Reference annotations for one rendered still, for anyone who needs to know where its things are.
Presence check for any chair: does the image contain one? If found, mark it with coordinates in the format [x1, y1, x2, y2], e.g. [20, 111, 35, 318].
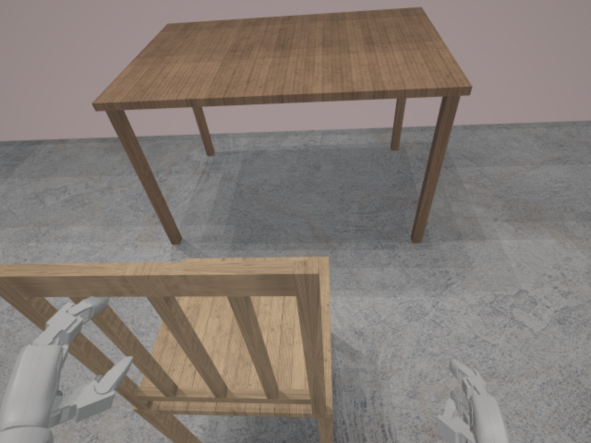
[0, 257, 333, 443]

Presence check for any table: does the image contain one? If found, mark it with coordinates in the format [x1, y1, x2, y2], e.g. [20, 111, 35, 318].
[92, 7, 473, 245]

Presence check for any robot right hand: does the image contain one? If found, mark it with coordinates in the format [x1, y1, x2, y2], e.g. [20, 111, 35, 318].
[438, 359, 510, 443]

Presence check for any robot left hand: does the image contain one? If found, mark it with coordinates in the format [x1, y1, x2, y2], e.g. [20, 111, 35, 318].
[0, 296, 133, 432]

